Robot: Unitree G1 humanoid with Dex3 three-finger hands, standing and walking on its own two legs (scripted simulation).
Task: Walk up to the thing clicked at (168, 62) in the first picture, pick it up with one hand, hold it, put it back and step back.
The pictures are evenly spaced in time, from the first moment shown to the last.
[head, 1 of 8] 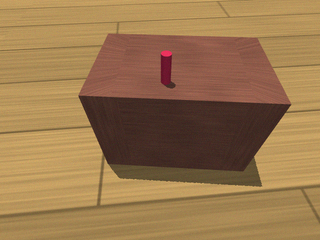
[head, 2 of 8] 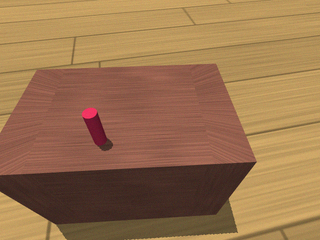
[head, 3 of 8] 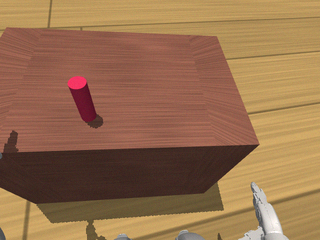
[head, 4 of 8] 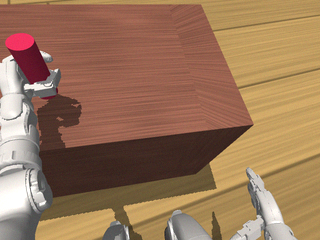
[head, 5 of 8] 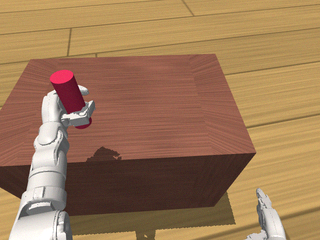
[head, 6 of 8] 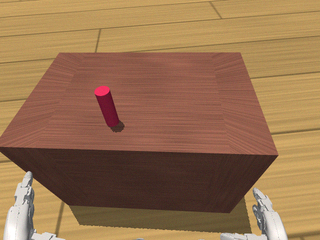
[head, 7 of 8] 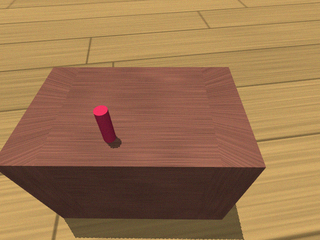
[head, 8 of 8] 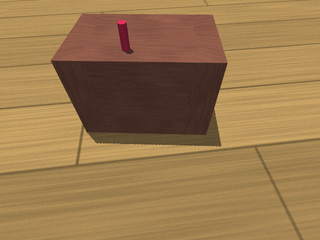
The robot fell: no
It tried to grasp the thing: yes
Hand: left
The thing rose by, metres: 0.26
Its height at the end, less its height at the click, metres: +0.00
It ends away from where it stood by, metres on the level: 0.00
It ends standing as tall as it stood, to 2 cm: yes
